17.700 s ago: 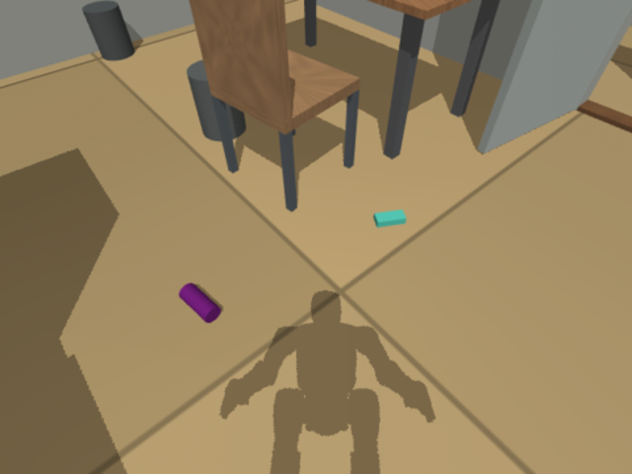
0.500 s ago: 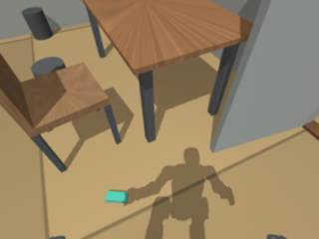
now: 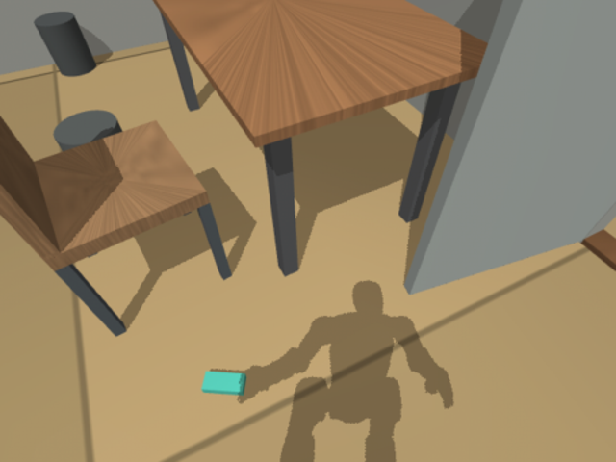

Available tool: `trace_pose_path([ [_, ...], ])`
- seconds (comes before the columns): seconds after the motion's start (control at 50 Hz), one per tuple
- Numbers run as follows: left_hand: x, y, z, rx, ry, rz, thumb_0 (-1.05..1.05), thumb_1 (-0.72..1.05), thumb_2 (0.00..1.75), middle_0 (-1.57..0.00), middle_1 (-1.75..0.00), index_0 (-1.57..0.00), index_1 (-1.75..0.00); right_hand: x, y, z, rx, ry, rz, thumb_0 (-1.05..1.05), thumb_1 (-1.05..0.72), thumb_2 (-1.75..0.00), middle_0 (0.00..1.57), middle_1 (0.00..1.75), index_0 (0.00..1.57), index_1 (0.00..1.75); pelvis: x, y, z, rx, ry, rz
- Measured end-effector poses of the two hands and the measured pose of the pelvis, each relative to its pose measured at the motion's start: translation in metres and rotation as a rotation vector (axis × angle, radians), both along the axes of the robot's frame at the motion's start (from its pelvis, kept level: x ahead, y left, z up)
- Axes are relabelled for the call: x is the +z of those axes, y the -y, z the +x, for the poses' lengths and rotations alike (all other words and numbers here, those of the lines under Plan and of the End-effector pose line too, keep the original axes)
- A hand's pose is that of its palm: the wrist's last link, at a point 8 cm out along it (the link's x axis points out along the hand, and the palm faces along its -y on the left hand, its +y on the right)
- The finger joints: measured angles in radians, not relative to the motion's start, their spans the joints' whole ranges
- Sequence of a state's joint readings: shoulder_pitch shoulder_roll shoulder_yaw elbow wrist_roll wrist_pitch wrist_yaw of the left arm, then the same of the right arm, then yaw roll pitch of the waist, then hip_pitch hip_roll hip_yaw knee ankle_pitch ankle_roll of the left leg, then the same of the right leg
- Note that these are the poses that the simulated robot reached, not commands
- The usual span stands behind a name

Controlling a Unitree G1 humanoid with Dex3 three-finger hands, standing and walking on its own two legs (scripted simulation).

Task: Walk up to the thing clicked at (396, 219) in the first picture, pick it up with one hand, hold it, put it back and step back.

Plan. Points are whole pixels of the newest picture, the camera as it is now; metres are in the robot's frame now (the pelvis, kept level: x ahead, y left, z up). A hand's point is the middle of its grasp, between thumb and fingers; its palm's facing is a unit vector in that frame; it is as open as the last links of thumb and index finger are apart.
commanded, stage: walk up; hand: left
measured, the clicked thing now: (224, 383) +0.46 +0.30 -0.77
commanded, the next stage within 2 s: stand in 0.08 s
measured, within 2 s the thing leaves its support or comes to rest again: neither
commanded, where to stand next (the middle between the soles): +0.06 +0.02 m, yaw -1 degrees
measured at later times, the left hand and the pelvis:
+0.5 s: hand out of the picture +0.09 +0.24 -0.16, palm faces -0.01 -0.95 -0.33, open 7.3 cm; pelvis +0.01 -0.01 +0.00, yaw +0 degrees
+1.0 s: hand out of the picture +0.09 +0.24 -0.15, palm faces -0.01 -0.94 -0.34, open 7.3 cm; pelvis +0.01 -0.01 +0.00, yaw +0 degrees
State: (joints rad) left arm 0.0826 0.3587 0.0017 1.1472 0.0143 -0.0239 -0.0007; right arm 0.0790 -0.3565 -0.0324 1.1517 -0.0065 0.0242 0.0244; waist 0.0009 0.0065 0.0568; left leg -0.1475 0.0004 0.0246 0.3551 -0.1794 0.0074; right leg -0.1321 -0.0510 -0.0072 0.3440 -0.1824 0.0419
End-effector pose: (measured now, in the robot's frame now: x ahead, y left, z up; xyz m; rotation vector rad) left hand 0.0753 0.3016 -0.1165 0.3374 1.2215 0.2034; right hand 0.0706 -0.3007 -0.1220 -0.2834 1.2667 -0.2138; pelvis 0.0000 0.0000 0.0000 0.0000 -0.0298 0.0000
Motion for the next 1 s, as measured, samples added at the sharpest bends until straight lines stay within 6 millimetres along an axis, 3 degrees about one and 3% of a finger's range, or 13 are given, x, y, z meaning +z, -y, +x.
trace_pose_path([
  [0.48, -0.004, 0.015, 0.008, 0.018, -0.002, -0.037, 0.01, 0.91, 0.9, -0.21, -0.3, -0.21, -0.3, 0.008, 0.001, 0.031, 0.042, 0.063, -0.014, 0.01, -0.91, -0.9, 0.2, 0.3, 0.2, 0.3, 0.002, 0.008, 0.012, 0.006, -0.003, -0.001],
  [1.0, 0.0, 0.017, 0.006, 0.022, 0.0, -0.022, 0.01, 0.91, 0.9, -0.21, -0.3, -0.21, -0.3, 0.005, 0.009, 0.021, 0.044, 0.034, -0.012, 0.01, -0.91, -0.9, 0.2, 0.3, 0.2, 0.3, 0.003, 0.014, 0.012, 0.008, 0.003, -0.002],
])
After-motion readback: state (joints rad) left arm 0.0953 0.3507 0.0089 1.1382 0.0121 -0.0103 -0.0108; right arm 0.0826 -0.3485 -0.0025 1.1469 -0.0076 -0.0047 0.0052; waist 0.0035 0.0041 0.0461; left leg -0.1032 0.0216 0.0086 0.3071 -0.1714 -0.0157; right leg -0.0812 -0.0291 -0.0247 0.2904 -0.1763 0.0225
